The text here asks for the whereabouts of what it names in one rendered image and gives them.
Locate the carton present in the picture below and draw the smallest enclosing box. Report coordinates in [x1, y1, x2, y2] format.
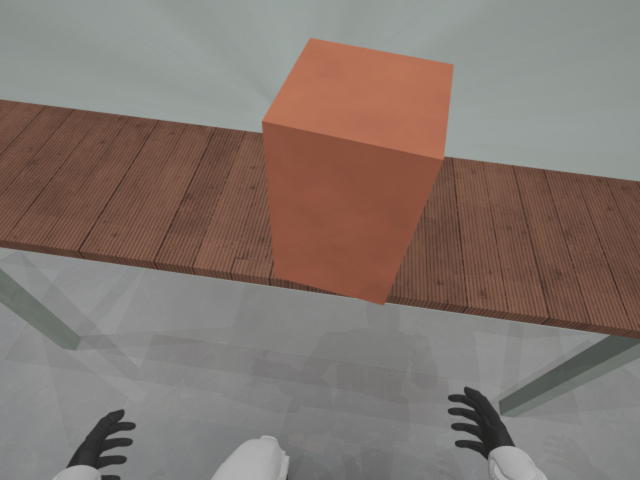
[262, 38, 454, 305]

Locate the right robot forearm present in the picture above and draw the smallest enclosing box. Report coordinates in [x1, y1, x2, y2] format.
[488, 446, 547, 480]

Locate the left robot shin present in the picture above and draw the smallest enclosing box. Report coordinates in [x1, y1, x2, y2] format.
[260, 436, 279, 446]

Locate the robot left thigh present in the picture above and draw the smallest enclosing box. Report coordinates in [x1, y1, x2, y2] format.
[211, 439, 289, 480]

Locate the right robot hand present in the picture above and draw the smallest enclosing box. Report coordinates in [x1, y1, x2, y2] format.
[448, 387, 515, 460]

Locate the left robot hand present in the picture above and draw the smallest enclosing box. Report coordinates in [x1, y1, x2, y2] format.
[66, 409, 136, 480]

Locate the table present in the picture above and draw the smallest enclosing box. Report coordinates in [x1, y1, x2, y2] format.
[0, 99, 640, 418]

